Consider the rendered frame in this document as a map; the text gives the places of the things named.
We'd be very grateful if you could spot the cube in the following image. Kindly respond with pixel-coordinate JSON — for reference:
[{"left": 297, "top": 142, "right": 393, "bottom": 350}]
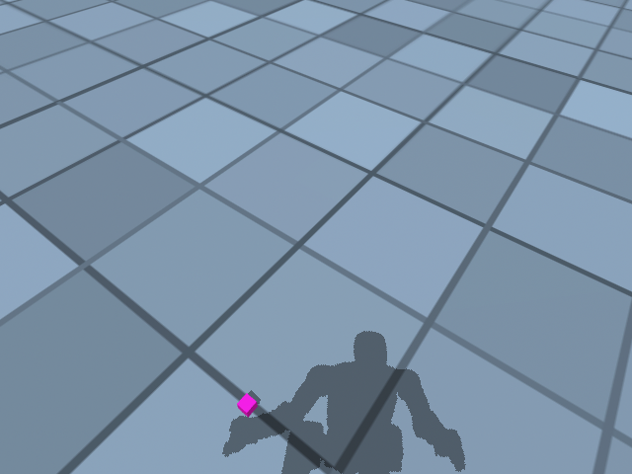
[{"left": 237, "top": 393, "right": 258, "bottom": 418}]

